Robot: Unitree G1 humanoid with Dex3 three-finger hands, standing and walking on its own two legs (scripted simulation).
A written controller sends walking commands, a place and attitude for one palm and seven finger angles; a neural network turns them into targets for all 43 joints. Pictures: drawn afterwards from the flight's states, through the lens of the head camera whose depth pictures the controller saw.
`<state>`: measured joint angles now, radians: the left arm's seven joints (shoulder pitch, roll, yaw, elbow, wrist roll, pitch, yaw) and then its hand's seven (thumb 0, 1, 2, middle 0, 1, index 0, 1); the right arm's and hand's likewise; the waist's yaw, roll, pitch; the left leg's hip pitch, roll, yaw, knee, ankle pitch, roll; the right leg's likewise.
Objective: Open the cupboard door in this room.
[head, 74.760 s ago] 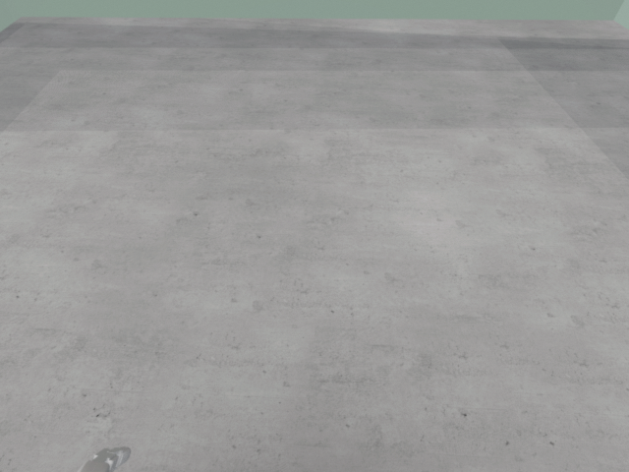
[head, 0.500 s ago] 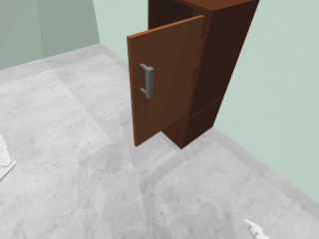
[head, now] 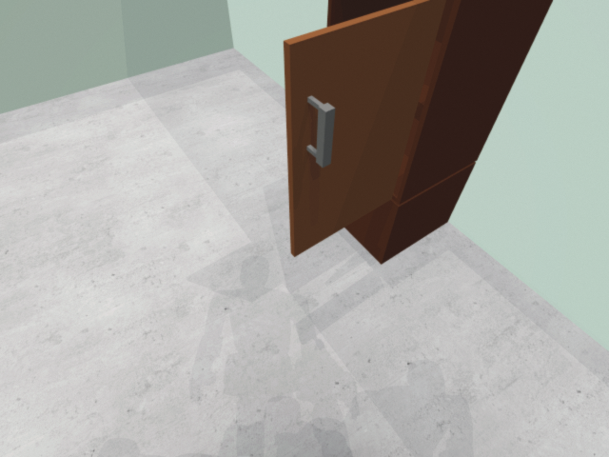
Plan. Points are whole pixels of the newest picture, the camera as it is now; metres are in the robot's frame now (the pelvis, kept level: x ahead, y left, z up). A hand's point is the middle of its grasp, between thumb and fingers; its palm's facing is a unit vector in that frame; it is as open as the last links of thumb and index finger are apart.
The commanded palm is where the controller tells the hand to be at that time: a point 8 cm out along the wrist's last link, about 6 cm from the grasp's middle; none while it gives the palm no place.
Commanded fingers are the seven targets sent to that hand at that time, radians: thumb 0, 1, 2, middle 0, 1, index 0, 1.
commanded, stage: let the arm hang, fingers relaxed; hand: left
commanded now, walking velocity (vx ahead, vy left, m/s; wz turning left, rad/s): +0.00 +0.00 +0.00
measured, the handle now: (318, 131) +0.68 +0.02 +0.04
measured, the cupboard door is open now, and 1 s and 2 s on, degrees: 92 92 92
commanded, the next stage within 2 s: look to check the result in 0.68 s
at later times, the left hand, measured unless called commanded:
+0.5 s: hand out of the picture +0.07 +0.23 -0.15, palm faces -0.01 -0.95 -0.30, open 7.3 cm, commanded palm none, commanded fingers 0.00 0.90 0.90 -0.20 -0.30 -0.20 -0.30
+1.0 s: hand out of the picture +0.12 +0.24 -0.14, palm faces -0.04 -0.94 -0.35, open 7.3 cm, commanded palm none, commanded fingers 0.00 0.90 0.90 -0.20 -0.30 -0.20 -0.30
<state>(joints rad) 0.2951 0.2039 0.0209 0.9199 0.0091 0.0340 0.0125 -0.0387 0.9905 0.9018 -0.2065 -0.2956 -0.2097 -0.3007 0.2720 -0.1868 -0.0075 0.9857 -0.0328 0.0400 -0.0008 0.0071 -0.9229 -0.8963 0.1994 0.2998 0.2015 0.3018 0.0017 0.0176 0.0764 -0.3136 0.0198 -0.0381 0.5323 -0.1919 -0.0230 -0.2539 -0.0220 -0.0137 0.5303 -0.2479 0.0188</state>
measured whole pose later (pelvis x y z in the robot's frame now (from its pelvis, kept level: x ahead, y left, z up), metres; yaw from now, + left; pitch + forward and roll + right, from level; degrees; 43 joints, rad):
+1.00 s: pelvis +0.03 +0.00 +0.01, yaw -1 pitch -2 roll +0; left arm 0.08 0.31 0.02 1.12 0.01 -0.01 0.01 0.00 0.91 0.90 -0.20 -0.29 -0.20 -0.30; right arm 0.09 -0.32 -0.02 1.12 -0.02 0.00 0.00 0.00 -0.91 -0.90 0.20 0.30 0.20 0.30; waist -0.01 0.03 0.10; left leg -0.17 0.01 -0.01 0.35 -0.15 -0.02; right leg -0.13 -0.03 0.01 0.36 -0.21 0.03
